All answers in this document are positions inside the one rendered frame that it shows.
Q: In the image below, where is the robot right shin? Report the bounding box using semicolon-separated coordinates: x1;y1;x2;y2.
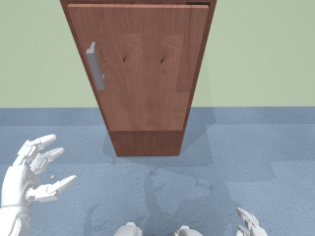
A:
179;225;190;230

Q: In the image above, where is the robot right hand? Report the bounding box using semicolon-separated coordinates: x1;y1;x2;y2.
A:
236;207;268;236

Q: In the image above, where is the robot left forearm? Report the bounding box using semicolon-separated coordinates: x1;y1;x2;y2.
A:
0;206;32;236

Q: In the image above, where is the handle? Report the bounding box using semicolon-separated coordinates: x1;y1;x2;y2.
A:
86;41;105;90

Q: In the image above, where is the cupboard door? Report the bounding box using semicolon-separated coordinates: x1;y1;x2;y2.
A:
67;4;210;131

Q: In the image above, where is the robot shin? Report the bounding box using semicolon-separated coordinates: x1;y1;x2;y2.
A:
126;222;136;226
179;225;190;230

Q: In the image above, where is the robot left shin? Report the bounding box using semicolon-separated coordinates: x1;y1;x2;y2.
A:
126;222;136;226

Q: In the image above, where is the robot left hand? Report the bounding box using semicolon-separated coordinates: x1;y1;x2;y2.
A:
1;134;78;209

